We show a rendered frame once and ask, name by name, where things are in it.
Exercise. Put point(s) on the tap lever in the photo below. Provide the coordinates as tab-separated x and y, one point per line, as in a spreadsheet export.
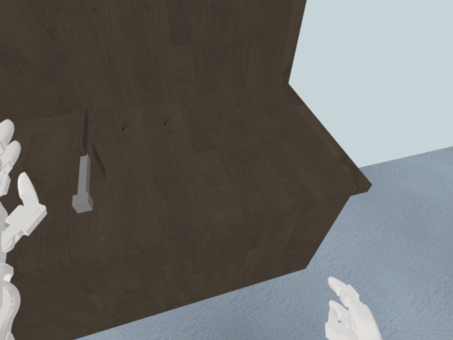
82	202

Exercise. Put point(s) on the counter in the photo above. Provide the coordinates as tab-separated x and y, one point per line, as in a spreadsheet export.
208	172

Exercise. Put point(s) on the right robot hand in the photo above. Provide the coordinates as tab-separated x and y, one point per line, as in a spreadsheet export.
356	323

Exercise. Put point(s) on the left robot forearm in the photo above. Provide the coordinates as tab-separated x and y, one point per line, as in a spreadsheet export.
9	301

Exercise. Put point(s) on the left robot hand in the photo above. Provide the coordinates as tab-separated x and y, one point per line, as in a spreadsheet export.
24	219

